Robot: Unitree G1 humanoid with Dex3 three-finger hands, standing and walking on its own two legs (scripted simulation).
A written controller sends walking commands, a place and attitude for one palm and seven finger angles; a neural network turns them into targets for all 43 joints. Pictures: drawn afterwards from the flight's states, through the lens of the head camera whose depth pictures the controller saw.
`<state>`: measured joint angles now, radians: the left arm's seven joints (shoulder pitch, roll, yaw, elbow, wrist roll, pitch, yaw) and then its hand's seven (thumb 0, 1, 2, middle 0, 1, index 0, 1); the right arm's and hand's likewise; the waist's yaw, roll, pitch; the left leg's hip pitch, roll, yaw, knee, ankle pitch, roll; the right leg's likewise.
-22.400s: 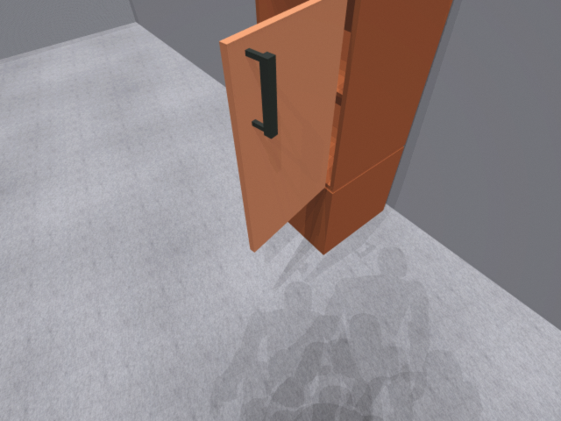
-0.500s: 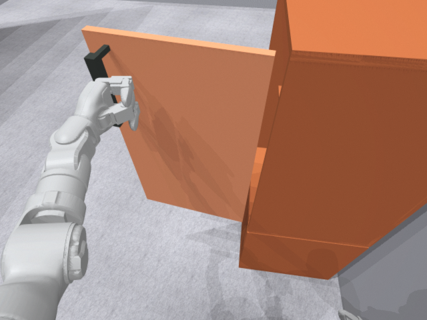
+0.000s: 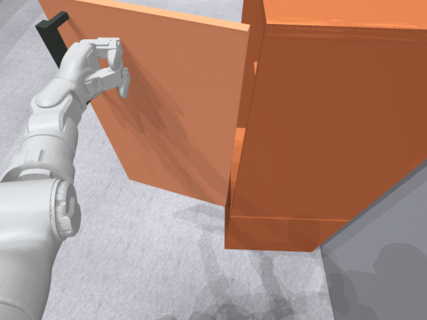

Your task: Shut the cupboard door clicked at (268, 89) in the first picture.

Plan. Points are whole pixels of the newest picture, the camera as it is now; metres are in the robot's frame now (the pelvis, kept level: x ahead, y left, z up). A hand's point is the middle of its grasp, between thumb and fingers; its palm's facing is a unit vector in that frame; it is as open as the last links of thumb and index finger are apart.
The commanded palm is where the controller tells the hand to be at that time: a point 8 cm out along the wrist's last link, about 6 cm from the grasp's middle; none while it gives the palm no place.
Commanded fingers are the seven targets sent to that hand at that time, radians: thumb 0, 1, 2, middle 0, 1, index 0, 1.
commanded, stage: push the door shut along its arc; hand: left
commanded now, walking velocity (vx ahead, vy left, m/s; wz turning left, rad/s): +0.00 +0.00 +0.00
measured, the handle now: (74, 62) +0.56 +0.21 +0.17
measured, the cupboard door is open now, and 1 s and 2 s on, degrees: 75 63 63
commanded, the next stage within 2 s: pull the fist back off the door in 0.24 s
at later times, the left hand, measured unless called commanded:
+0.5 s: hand (136, 56) +0.55 +0.09 +0.19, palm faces +0.03 -1.00 +0.09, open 3.2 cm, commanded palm +0.52 +0.12 +0.18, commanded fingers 0.00 0.90 0.90 -1.30 -1.50 -1.30 -1.50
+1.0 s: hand (141, 84) +0.48 +0.08 +0.17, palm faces +0.07 -1.00 +0.01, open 3.1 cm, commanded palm +0.44 +0.12 +0.18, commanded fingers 0.00 0.90 0.90 -1.30 -1.50 -1.30 -1.50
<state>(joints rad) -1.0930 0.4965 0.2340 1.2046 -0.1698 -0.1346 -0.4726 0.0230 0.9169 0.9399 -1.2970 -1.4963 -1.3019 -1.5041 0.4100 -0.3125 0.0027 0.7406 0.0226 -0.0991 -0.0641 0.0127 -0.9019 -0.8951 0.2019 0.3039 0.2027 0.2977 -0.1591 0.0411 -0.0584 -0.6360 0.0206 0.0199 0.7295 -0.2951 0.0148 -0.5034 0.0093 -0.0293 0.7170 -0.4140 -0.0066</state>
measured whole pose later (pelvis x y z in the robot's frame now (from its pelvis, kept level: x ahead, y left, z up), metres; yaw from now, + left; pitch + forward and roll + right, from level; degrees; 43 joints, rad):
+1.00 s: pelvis +0.02 -0.02 +0.01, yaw -1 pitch +7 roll +0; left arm -0.81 0.21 0.25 0.87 -0.12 -0.11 0.04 0.02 0.91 0.90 -1.30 -1.50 -1.30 -1.50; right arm 0.39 -0.28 -0.03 0.70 0.03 -0.04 0.00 0.01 -0.90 -0.90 0.20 0.30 0.20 0.30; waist -0.08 0.06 -0.07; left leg -0.46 0.04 0.03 0.61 -0.27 -0.02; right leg -0.35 0.03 -0.01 0.61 -0.39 -0.04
